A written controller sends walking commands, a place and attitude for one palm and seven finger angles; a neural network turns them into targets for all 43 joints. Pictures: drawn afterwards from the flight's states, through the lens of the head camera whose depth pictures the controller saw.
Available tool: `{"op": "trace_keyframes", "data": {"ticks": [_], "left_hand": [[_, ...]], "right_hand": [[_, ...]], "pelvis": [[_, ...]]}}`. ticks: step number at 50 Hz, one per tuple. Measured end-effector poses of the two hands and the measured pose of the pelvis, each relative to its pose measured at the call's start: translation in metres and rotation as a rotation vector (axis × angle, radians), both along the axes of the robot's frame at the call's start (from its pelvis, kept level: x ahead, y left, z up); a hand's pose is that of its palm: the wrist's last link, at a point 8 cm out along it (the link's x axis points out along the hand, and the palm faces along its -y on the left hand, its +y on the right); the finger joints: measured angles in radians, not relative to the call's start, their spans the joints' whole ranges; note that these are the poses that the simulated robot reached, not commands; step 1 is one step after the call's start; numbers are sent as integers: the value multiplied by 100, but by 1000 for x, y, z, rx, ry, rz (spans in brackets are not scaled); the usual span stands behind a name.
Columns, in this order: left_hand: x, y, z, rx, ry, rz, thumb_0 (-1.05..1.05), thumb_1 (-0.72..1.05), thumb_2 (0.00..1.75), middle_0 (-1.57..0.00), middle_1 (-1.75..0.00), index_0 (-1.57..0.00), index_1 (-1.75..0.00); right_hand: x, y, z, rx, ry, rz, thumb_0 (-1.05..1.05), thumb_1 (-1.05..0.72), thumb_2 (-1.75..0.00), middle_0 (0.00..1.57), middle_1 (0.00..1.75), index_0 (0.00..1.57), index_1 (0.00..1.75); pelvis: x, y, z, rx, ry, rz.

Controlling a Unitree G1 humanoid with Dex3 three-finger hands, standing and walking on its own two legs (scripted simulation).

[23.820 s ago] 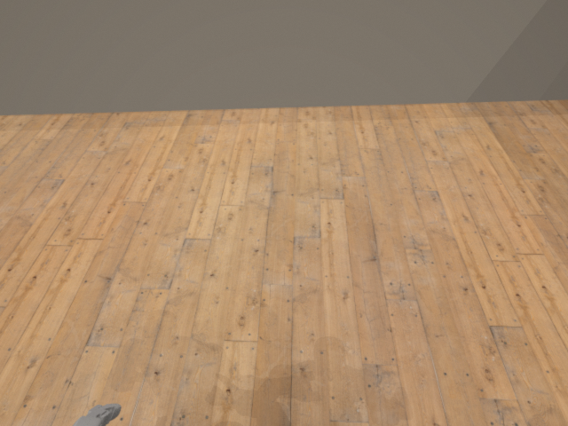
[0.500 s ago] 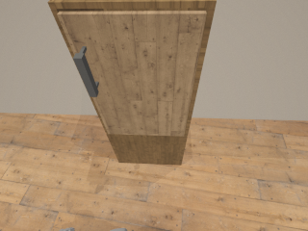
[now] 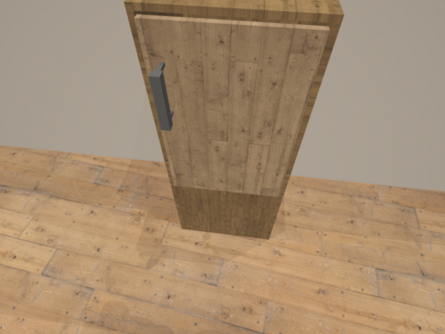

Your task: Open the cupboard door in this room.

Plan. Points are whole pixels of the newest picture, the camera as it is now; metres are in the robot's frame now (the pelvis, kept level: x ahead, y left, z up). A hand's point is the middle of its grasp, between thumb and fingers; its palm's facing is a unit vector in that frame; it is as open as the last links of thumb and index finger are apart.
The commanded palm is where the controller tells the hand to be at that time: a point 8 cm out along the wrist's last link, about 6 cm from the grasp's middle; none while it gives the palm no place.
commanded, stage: come to a stop and stand still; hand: left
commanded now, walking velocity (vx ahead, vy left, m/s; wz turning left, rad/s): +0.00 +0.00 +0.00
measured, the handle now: (164, 97) +0.60 +0.21 +0.07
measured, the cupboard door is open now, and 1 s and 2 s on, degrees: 0 0 0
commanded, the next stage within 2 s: look again from close up in 0.48 s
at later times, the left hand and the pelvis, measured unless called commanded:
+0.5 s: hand out of the picture +0.02 +0.22 -0.17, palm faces -0.01 -0.98 -0.21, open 7.3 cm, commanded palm none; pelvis -0.01 +0.04 +0.01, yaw -1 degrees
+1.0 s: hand out of the picture +0.01 +0.26 -0.15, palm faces +0.00 -0.96 -0.29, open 7.3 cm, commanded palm none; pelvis -0.06 +0.04 +0.00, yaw -1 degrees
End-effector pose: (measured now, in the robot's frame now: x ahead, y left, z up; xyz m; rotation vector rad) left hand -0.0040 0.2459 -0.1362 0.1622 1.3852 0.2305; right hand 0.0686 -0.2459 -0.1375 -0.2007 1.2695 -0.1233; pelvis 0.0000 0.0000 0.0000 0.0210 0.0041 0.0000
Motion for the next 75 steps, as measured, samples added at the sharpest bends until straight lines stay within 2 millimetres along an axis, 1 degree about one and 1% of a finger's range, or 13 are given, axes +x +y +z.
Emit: {"op": "trace_keyframes", "data": {"ticks": [3, 6, 9, 19, 30, 35, 43, 48, 53, 58, 64, 71, 75], "left_hand": [[-11, 19, -13, -17, 25, 12, 0, 91, 90, -20, -30, -20, -30], [-13, 28, -13, -32, 34, 7, 0, 91, 90, -20, -30, -20, -30], [-11, 32, -10, -44, 26, -3, 0, 91, 90, -20, -30, -20, -30], [13, 21, -3, -38, 0, -72, 1, 93, 90, -20, -30, -20, -30], [20, 21, -3, -41, -33, -97, 1, 94, 90, -20, -30, -20, -30], [20, 31, 0, -15, -93, -107, 0, 93, 90, -20, -30, -20, -30], [18, 51, 8, 39, -177, -116, 0, 91, 90, -20, -30, -20, -30], [12, 56, 14, 50, -217, -125, 0, 91, 90, -20, -30, -20, -30], [-2, 57, 16, 48, -219, -129, 0, 91, 90, -20, -30, -20, -30], [-25, 56, 12, 36, -180, -124, 0, 91, 90, -20, -30, -20, -30], [-54, 51, 5, 15, -104, -105, 0, 91, 90, -20, -30, -20, -30], [-91, 30, -2, -57, 8, -64, 0, 91, 90, -20, -30, -20, -30], [-107, 16, -6, -98, 65, -43, 0, 91, 90, -20, -30, -20, -30]], "right_hand": [[-9, 20, 4, -18, -25, -4, 0, -91, -90, 19, 30, 19, 30], [-22, 39, 11, -16, -8, -11, 0, -91, -90, 19, 30, 19, 30], [-33, 49, 12, -19, 17, -22, 0, -92, -90, 20, 30, 20, 30], [-70, 66, -9, 34, 95, -102, 0, -92, -90, 20, 30, 20, 30], [-106, 78, -5, 61, 167, -111, 0, -91, -90, 20, 30, 20, 30], [-98, 60, -5, 16, 86, -86, 0, -91, -90, 20, 30, 20, 30], [-61, 21, 6, -68, -94, -58, 0, -91, -90, 20, 30, 20, 30], [-45, 11, 19, -87, -175, -17, 0, -91, -90, 20, 30, 20, 30], [-48, 10, 25, -85, -193, 11, 0, -91, -90, 20, 30, 20, 30], [-69, 14, 22, -73, -148, 11, 0, -91, -90, 20, 30, 20, 30], [-110, 22, 12, -54, -37, -14, 0, -91, -90, 20, 30, 20, 30], [-164, 49, 5, -5, 122, -70, 0, -91, -90, 20, 30, 20, 30], [-184, 63, -1, 23, 181, -108, 0, -91, -90, 20, 30, 20, 30]], "pelvis": [[-6, 15, -5, -14, -11, 1], [-6, 24, 2, -20, -11, -1], [-6, 33, 5, -19, -4, -2], [-6, 44, 3, -11, -3, -15], [-11, 41, 6, -15, -20, -14], [-20, 41, 1, -15, -16, -2], [-37, 40, -2, -21, -52, -11], [-51, 39, 0, -21, -68, -13], [-64, 38, 2, -21, -70, -9], [-73, 37, 3, -22, -67, -7], [-79, 39, 4, -25, -57, -4], [-76, 43, 7, -29, -35, -9], [-74, 44, 4, -24, -38, -11]]}}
